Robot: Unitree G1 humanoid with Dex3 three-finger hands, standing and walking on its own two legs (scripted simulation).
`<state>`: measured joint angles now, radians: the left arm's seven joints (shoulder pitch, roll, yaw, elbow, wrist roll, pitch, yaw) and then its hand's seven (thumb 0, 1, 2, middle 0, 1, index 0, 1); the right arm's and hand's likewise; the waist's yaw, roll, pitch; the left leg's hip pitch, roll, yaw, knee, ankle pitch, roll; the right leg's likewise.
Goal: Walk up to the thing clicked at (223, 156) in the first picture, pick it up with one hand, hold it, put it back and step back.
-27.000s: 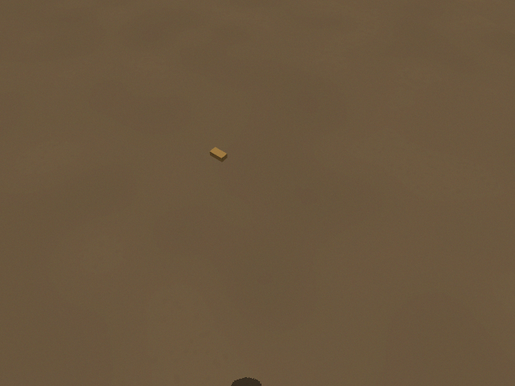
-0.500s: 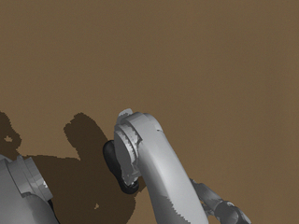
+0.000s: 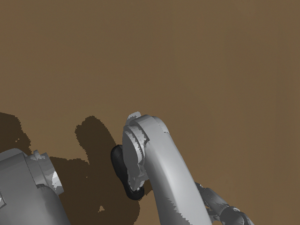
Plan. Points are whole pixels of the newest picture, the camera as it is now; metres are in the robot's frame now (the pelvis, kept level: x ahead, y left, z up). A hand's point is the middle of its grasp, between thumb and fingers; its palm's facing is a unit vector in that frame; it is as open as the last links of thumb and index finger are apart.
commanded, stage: settle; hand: left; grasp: from above
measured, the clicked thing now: out of the picture +0.46 +0.37 -0.28
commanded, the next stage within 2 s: lift in 0.52 s
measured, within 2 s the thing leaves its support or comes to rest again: neither
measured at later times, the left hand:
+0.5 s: hand out of the picture +0.44 +0.37 -0.16, palm faces -0.44 -0.12 -0.89, open 7.4 cm
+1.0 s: hand out of the picture +0.41 +0.37 -0.08, palm faces -0.46 -0.16 -0.87, open 7.4 cm
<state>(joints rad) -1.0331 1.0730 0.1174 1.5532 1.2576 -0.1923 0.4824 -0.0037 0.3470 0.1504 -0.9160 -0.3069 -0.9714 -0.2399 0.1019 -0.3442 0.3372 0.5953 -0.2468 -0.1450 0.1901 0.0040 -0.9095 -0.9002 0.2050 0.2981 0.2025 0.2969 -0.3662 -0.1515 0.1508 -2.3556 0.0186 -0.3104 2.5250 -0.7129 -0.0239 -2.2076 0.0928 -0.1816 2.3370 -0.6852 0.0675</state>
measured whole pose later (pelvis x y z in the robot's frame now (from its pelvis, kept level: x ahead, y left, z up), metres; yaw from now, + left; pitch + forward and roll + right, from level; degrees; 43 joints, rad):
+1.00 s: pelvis -0.01 -0.01 +0.05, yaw +8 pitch +35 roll -10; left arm -0.85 0.79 0.05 1.05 1.11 -0.14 0.05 0.00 0.44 0.05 -0.88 -0.28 -0.94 -0.20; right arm 0.20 -0.30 0.09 0.60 -0.07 0.09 0.09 0.01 -0.90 -0.90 0.21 0.30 0.20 0.30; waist -0.21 0.02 -0.06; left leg -2.28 0.00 -0.17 2.29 -0.63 -0.01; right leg -2.16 0.03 -0.08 2.20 -0.66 0.05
